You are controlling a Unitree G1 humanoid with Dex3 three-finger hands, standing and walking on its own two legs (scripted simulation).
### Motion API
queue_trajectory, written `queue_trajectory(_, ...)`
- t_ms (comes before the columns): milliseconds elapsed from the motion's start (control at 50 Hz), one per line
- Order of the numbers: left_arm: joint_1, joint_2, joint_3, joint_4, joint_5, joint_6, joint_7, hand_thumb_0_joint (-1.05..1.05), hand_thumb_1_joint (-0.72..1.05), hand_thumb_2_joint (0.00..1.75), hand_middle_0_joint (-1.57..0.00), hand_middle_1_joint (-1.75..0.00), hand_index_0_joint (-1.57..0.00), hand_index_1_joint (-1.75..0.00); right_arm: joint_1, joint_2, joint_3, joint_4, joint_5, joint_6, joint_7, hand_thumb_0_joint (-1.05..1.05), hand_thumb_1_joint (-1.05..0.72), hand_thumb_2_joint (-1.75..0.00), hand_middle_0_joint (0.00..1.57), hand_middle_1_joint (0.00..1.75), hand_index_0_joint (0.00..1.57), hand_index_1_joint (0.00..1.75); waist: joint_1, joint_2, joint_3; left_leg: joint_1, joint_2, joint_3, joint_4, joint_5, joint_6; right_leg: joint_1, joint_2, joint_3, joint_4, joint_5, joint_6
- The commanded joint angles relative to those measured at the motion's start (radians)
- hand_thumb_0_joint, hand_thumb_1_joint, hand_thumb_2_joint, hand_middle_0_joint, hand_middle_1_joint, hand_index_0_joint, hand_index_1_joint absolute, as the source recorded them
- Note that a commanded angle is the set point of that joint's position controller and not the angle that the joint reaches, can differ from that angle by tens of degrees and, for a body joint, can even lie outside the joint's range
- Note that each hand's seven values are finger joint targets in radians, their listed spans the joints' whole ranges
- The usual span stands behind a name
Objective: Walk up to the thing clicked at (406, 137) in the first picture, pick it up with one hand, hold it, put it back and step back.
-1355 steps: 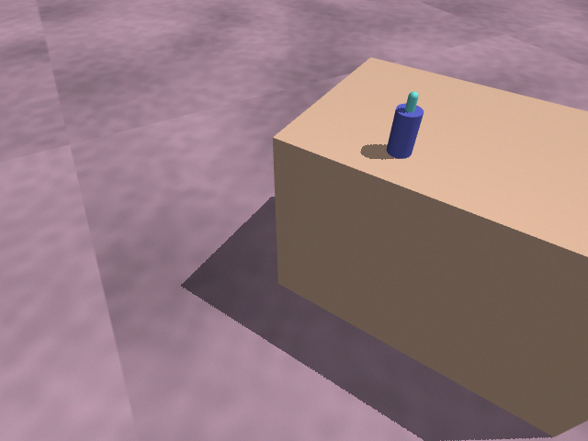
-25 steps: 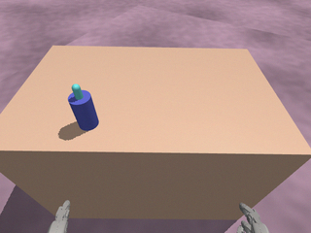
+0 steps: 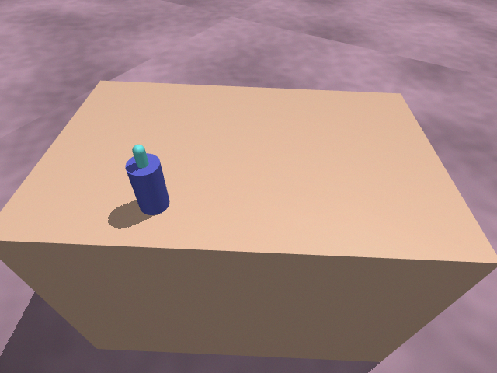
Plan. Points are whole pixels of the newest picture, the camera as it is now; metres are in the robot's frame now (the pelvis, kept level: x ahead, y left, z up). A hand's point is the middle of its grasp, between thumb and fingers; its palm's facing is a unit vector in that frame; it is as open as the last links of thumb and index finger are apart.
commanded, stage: stand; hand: left
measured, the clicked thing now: (146, 177) +0.49 +0.23 +0.03
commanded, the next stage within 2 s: none
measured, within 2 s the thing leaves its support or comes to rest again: neither
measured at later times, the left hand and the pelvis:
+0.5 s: hand out of the picture +0.05 +0.25 -0.13, palm faces -0.02 -0.94 -0.34, open 7.9 cm; pelvis -0.01 +0.01 +0.03, yaw +0 degrees
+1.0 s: hand out of the picture +0.06 +0.25 -0.13, palm faces -0.04 -0.94 -0.33, open 7.4 cm; pelvis +0.00 +0.00 +0.03, yaw +0 degrees
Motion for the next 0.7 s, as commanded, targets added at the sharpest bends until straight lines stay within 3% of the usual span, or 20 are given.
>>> queue_trajectory(0, -0.064, 0.159, 0.042, -0.024, -0.017, -0.036, 0.016, 0.00, -0.16, 0.45, -0.20, -0.30, -0.20, -0.30, -0.057, -0.175, -0.040, -0.039, 0.009, -0.024, -0.010, 0.00, -0.90, -0.90, 0.20, 0.30, 0.20, 0.30, 0.000, 0.042, -0.044, 0.131, 0.085, -0.134, -0.200, 0.240, 0.063, 0.001, -0.067, 0.105, -0.189, 0.244, -0.063)
queue_trajectory(120, -0.073, 0.168, 0.030, 0.092, -0.026, -0.032, 0.019, 0.00, 0.32, 0.90, -0.20, -0.30, -0.20, -0.30, -0.061, -0.181, -0.028, 0.047, 0.017, -0.017, -0.015, 0.00, -0.90, -0.90, 0.20, 0.30, 0.20, 0.30, 0.000, 0.022, -0.047, 0.188, 0.097, -0.130, -0.285, 0.300, 0.045, 0.103, -0.085, 0.106, -0.281, 0.293, -0.049)
queue_trajectory(260, -0.110, 0.179, 0.023, 0.182, -0.028, -0.029, 0.016, 0.00, 0.88, 0.90, -0.20, -0.30, -0.20, -0.30, -0.089, -0.188, -0.021, 0.111, 0.027, -0.017, -0.016, 0.00, -0.90, -0.90, 0.20, 0.30, 0.20, 0.30, -0.005, 0.021, 0.008, 0.215, 0.102, -0.130, -0.384, 0.276, 0.029, 0.135, -0.092, 0.098, -0.366, 0.251, -0.031)
queue_trajectory(340, -0.123, 0.176, 0.021, 0.218, -0.029, -0.032, 0.015, 0.00, 0.90, 0.90, -0.20, -0.30, -0.20, -0.30, -0.096, -0.190, -0.021, 0.142, 0.029, -0.018, -0.016, 0.00, -0.90, -0.90, 0.20, 0.30, 0.20, 0.30, -0.002, 0.020, -0.013, 0.244, 0.107, -0.125, -0.398, 0.303, 0.025, 0.170, -0.104, 0.098, -0.399, 0.272, -0.026)
queue_trajectory(480, -0.145, 0.180, 0.021, 0.264, -0.026, -0.026, 0.009, 0.00, 0.90, 0.90, -0.20, -0.30, -0.20, -0.30, -0.113, -0.191, -0.022, 0.177, 0.030, -0.011, -0.013, 0.00, -0.90, -0.90, 0.20, 0.30, 0.20, 0.30, -0.007, 0.017, 0.027, 0.230, 0.105, -0.129, -0.455, 0.160, 0.017, 0.145, -0.100, 0.092, -0.438, 0.171, -0.021)
queue_trajectory(680, -0.160, 0.189, 0.019, 0.288, -0.029, -0.028, 0.010, 0.00, 0.90, 0.90, -0.20, -0.30, -0.20, -0.30, -0.117, -0.197, -0.018, 0.202, 0.033, -0.007, -0.010, 0.00, -0.90, -0.90, 0.20, 0.30, 0.20, 0.30, -0.009, 0.011, 0.011, 0.224, 0.110, -0.125, -0.462, 0.184, 0.017, 0.173, -0.110, 0.099, -0.459, 0.189, -0.020)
